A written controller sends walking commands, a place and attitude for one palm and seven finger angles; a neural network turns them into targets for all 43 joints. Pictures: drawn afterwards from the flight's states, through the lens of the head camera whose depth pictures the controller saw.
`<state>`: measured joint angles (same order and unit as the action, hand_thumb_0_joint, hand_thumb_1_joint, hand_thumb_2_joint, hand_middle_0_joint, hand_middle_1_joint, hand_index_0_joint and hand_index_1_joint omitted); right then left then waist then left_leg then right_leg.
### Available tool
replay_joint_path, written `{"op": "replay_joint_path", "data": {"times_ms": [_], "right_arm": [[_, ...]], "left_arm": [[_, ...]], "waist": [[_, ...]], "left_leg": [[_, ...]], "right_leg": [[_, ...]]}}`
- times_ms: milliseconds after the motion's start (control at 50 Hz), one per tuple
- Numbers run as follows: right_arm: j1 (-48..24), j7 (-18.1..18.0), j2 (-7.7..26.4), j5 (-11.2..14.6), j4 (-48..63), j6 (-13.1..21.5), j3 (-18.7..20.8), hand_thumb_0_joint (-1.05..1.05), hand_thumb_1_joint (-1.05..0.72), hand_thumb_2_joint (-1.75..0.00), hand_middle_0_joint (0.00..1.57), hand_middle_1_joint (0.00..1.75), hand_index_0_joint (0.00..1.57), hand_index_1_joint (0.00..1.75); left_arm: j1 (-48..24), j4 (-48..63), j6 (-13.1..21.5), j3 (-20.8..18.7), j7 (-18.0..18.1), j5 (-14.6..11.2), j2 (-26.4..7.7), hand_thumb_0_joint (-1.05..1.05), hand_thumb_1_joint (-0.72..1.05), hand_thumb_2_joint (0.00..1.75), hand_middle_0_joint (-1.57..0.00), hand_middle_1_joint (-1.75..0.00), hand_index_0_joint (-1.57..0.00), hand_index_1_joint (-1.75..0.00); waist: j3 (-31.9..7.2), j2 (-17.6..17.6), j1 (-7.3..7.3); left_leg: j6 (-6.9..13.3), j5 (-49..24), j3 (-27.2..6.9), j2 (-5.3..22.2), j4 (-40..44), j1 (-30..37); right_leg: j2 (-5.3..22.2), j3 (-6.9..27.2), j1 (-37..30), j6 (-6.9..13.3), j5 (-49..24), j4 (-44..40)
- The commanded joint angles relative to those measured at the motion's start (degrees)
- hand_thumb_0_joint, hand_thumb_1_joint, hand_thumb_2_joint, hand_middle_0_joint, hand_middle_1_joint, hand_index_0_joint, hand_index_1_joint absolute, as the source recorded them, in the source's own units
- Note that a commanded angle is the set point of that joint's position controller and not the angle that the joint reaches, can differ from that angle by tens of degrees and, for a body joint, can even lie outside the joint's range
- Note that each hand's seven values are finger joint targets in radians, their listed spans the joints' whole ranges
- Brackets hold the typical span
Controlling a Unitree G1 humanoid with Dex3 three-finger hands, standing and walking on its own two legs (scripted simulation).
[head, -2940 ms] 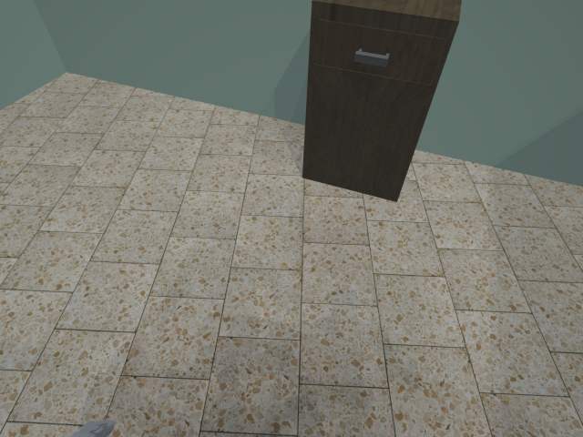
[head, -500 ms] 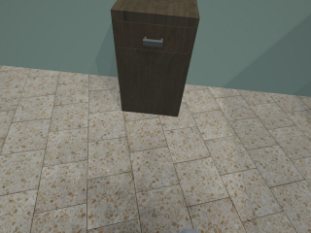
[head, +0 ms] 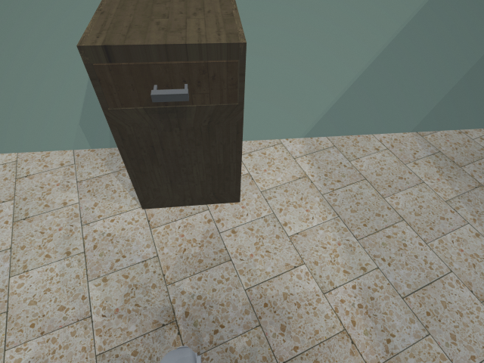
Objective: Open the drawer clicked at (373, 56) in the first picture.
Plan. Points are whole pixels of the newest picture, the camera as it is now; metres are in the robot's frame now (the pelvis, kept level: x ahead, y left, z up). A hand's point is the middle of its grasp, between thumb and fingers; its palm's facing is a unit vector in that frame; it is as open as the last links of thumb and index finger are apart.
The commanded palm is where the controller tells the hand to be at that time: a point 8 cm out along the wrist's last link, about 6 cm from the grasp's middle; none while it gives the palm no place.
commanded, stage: turn to face it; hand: left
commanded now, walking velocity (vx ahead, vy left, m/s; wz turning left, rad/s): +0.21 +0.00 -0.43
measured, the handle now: (170, 91) +0.91 +0.27 -0.08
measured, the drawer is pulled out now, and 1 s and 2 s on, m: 0.00 0.00 0.00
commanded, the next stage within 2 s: take the last steps up to it in 0.46 s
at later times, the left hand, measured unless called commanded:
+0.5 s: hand (133, 341) +0.19 +0.22 -0.17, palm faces +0.06 -0.97 -0.21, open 7.3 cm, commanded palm none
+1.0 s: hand (141, 331) +0.21 +0.21 -0.17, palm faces +0.13 -0.97 -0.18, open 7.3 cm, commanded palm none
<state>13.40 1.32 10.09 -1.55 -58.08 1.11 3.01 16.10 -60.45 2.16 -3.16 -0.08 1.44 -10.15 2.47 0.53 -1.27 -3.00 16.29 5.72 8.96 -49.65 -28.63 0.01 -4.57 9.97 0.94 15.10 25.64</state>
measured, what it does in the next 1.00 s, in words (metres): walks ahead: left foot, then right foot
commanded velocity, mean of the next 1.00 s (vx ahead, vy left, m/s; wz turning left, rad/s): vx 0.14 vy -0.02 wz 0.14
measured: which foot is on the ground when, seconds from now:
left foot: up 0.00-0.08, down 0.10-1.00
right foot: down 0.00-0.10, up 0.12-0.48, down 0.50-0.76, up 0.78-1.00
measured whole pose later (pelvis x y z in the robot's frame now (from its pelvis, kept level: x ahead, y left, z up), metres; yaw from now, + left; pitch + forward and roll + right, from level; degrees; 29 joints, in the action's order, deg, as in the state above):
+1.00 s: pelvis +0.21 +0.03 +0.00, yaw +7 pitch -1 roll +0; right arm 22.6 -0.9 8.3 -2.0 -64.9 1.6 2.5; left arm 14.2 -62.2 -0.1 -3.4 -0.9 1.2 -9.4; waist 3.1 0.7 -2.0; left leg -1.1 18.8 5.5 3.4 -24.3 -4.7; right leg 4.2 -6.9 21.6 -0.7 20.6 40.6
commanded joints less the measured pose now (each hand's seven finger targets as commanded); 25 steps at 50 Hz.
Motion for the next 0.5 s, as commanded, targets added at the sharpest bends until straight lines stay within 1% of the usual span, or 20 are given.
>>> {"op": "replay_joint_path", "data": {"times_ms": [0, 20, 40, 60, 80, 100, 120, 140, 160, 180, 200, 220, 260, 300, 360, 400, 420, 440, 460, 480], "right_arm": [[0.82, -0.23, 2.83, 0.39, 2.83, 1.91, 0.49, 0.0, -0.9, -0.9, 0.2, 0.3, 0.2, 0.3], [2.09, -0.5, 3.22, 0.42, 2.28, 2.16, 0.51, 0.0, -0.9, -0.9, 0.2, 0.3, 0.2, 0.3], [5.4, -0.8, 4.01, 0.42, 0.89, 2.46, 0.63, 0.0, -0.9, -0.9, 0.2, 0.3, 0.2, 0.3], [10.45, -1.31, 6.57, 0.18, -1.04, 2.86, 0.98, 0.0, -0.9, -0.9, 0.2, 0.3, 0.2, 0.3], [15.53, -1.87, 11.91, -0.53, -1.91, 3.07, 2.01, 0.0, -0.9, -0.9, 0.2, 0.3, 0.2, 0.3], [16.87, -2.13, 13.58, -0.26, -2.56, 2.23, 1.9, 0.0, -0.9, -0.9, 0.2, 0.3, 0.2, 0.3], [14.62, -2.73, 11.38, -0.21, -2.74, 2.04, 1.24, 0.0, -0.9, -0.9, 0.2, 0.3, 0.2, 0.3], [10.93, -2.86, 9.12, -0.05, -1.83, 1.92, 0.66, 0.0, -0.9, -0.9, 0.2, 0.3, 0.2, 0.3], [8.0, -2.89, 6.57, -0.05, -1.55, 2.2, -0.16, 0.0, -0.9, -0.9, 0.2, 0.3, 0.2, 0.3], [5.88, -3.0, 5.27, 0.09, -1.42, 2.52, -0.69, 0.0, -0.9, -0.9, 0.2, 0.3, 0.2, 0.3], [4.31, -3.12, 4.63, 0.22, -1.36, 2.64, -0.58, 0.0, -0.9, -0.9, 0.2, 0.3, 0.2, 0.3], [3.72, -3.17, 4.72, 0.4, -1.37, 2.55, -0.56, 0.0, -0.9, -0.9, 0.2, 0.3, 0.2, 0.3], [4.37, -3.25, 4.72, 0.56, -2.03, 2.31, -0.65, 0.0, -0.9, -0.9, 0.2, 0.3, 0.2, 0.3], [4.34, -3.21, 5.21, 0.53, -2.48, 1.81, -0.33, 0.0, -0.9, -0.9, 0.2, 0.3, 0.2, 0.3], [4.25, -3.16, 5.35, 0.35, -3.15, 0.79, 0.11, 0.0, -0.9, -0.9, 0.2, 0.3, 0.2, 0.3], [3.33, -3.07, 5.5, 0.47, -3.28, 0.16, 0.27, 0.0, -0.9, -0.9, 0.2, 0.3, 0.2, 0.3], [3.18, -2.98, 5.28, 0.6, -3.21, -0.07, 0.33, 0.0, -0.9, -0.9, 0.2, 0.3, 0.2, 0.3], [3.43, -2.78, 4.39, 0.92, -3.31, -0.21, 0.33, 0.0, -0.9, -0.9, 0.2, 0.3, 0.2, 0.3], [3.8, -2.51, 2.77, 1.19, -3.0, -0.21, -0.04, 0.0, -0.9, -0.9, 0.2, 0.3, 0.2, 0.3], [3.91, -2.05, 1.1, 1.28, -2.43, -0.41, -0.46, 0.0, -0.9, -0.9, 0.2, 0.3, 0.2, 0.3]], "left_arm": [[1.04, 2.46, 1.32, -2.22, 0.15, -0.1, -10.22, 0.0, 0.9, 0.9, -0.2, -0.3, -0.2, -0.3], [0.79, 2.19, 1.11, -2.24, 0.22, -0.28, -9.72, 0.0, 0.9, 0.9, -0.2, -0.3, -0.2, -0.3], [0.94, 1.92, 0.82, -2.16, 0.36, -0.36, -8.49, 0.0, 0.9, 0.9, -0.2, -0.3, -0.2, -0.3], [2.1, 1.73, 0.46, -1.62, 0.32, -0.56, -6.45, 0.0, 0.9, 0.9, -0.2, -0.3, -0.2, -0.3], [4.73, 2.06, 0.31, -1.03, 0.19, -1.03, -2.95, 0.0, 0.9, 0.9, -0.2, -0.3, -0.2, -0.3], [4.62, 2.7, 0.34, -0.5, 0.52, -0.78, -2.34, 0.0, 0.9, 0.9, -0.2, -0.3, -0.2, -0.3], [2.69, 2.33, 0.05, -0.48, 0.94, -0.46, -3.06, 0.0, 0.9, 0.9, -0.2, -0.3, -0.2, -0.3], [0.59, 2.09, 0.1, -0.46, 0.75, -0.28, -3.17, 0.0, 0.9, 0.9, -0.2, -0.3, -0.2, -0.3], [0.13, 1.52, 0.03, -0.39, 0.48, -0.2, -2.57, 0.0, 0.9, 0.9, -0.2, -0.3, -0.2, -0.3], [1.31, 0.59, -0.33, -0.03, 0.41, -0.29, -1.36, 0.0, 0.9, 0.9, -0.2, -0.3, -0.2, -0.3], [3.38, -0.18, -0.88, 0.25, 0.51, -0.36, -0.01, 0.0, 0.9, 0.9, -0.2, -0.3, -0.2, -0.3], [4.13, -0.7, -1.38, 0.5, 0.68, -0.43, 0.23, 0.0, 0.9, 0.9, -0.2, -0.3, -0.2, -0.3], [3.09, -0.67, -1.77, 0.79, 0.98, -0.4, 0.25, 0.0, 0.9, 0.9, -0.2, -0.3, -0.2, -0.3], [1.62, -0.13, -2.12, 1.01, 1.33, -0.41, 0.06, 0.0, 0.9, 0.9, -0.2, -0.3, -0.2, -0.3], [-0.52, 0.68, -2.43, 0.81, 1.71, -0.44, -0.3, 0.0, 0.9, 0.9, -0.2, -0.3, -0.2, -0.3], [0.64, 0.43, -2.48, 0.71, 1.9, -0.53, -0.86, 0.0, 0.9, 0.9, -0.2, -0.3, -0.2, -0.3], [1.47, 0.11, -2.25, 0.61, 2.02, -0.5, -1.33, 0.0, 0.9, 0.9, -0.2, -0.3, -0.2, -0.3], [1.87, -0.04, -1.87, 0.45, 2.22, -0.41, -2.79, 0.0, 0.9, 0.9, -0.2, -0.3, -0.2, -0.3], [2.2, 0.05, -1.42, 0.22, 2.5, -0.22, -4.64, 0.0, 0.9, 0.9, -0.2, -0.3, -0.2, -0.3], [1.65, 0.26, -1.31, 0.14, 2.55, -0.32, -6.87, 0.0, 0.9, 0.9, -0.2, -0.3, -0.2, -0.3]], "waist": [[0.55, -7.11, 0.87], [0.5, -6.75, 0.01], [-0.78, -3.54, -1.26], [-3.68, 2.95, -2.84], [-7.72, 14.57, -3.64], [-8.19, 20.07, -3.8], [-6.13, 17.81, -3.87], [-1.11, 12.91, -2.39], [0.9, 8.66, -0.87], [0.33, 7.07, 0.6], [-1.68, 8.16, 1.71], [-2.7, 8.27, 1.85], [-3.32, 6.3, 1.69], [-3.79, 6.89, 1.34], [-1.96, 7.88, 1.15], [-1.28, 7.61, 2.2], [-1.29, 5.95, 2.71], [-0.75, 1.99, 3.0], [-0.88, -3.16, 2.85], [-0.68, -7.13, 2.02]], "left_leg": [[0.15, -3.17, 2.65, -2.71, 11.43, 8.1], [0.28, -5.12, 3.09, -3.3, 15.41, 11.74], [0.41, -7.46, 3.07, -3.54, 19.6, 17.99], [1.51, -10.14, -0.46, -0.97, 23.15, 25.88], [6.73, -16.76, -15.16, 11.47, 27.21, 33.67], [11.02, -17.89, -23.0, 18.05, 32.88, 32.56], [12.46, -17.6, -23.58, 17.89, 34.22, 28.47], [13.34, -20.88, -20.86, 16.06, 33.6, 23.59], [12.29, -24.61, -16.17, 13.34, 33.8, 19.32], [10.96, -27.98, -11.48, 10.75, 33.88, 17.24], [10.36, -30.46, -7.56, 8.58, 33.46, 17.37], [10.4, -31.3, -6.18, 7.54, 33.32, 17.66], [10.75, -32.45, -6.42, 6.49, 33.42, 17.83], [11.22, -29.89, -7.16, 6.31, 33.16, 18.96], [11.49, -24.44, -9.34, 6.51, 33.03, 17.68], [10.55, -19.63, -9.6, 5.76, 31.75, 15.49], [9.27, -17.54, -9.41, 4.52, 29.81, 14.25], [7.36, -14.66, -9.17, 2.56, 27.61, 11.44], [4.93, -8.82, -6.33, -0.69, 24.45, 8.08], [2.89, -1.27, -2.61, -4.7, 22.79, 6.97]], "right_leg": [[12.55, 10.72, 4.71, 7.63, -3.84, -9.59], [11.67, 10.0, 5.06, 6.65, -4.99, -7.43], [9.88, 8.15, 6.48, 5.17, -5.15, -3.25], [6.41, 5.5, 8.7, 3.13, -5.38, 6.23], [0.51, -0.56, 16.72, 0.14, 7.33, 20.42], [-1.14, -0.37, 19.78, -0.75, 21.48, 32.54], [1.5, 2.68, 21.3, -0.48, 19.84, 38.69], [3.77, 2.89, 22.73, -0.71, 16.6, 40.82], [5.34, 3.3, 20.59, -1.38, 13.51, 39.04], [6.08, 3.03, 16.99, -2.05, 10.99, 35.75], [5.87, 2.15, 14.16, -2.67, 9.28, 31.68], [5.6, 1.39, 12.25, -3.09, 8.25, 28.6], [5.17, 1.2, 10.17, -3.38, 6.4, 23.79], [4.87, 0.77, 9.32, -3.68, 5.9, 19.17], [4.46, 0.28, 7.83, -3.74, 5.74, 13.66], [4.14, -0.21, 4.5, -3.7, 2.04, 8.34], [4.14, -0.36, 1.51, -3.63, -1.7, 3.16], [5.29, 1.31, -1.93, -3.24, -6.04, -1.73], [10.26, 6.27, -4.43, -1.61, -8.59, -4.15], [15.92, 10.08, -3.37, 0.87, -9.77, -5.46]]}}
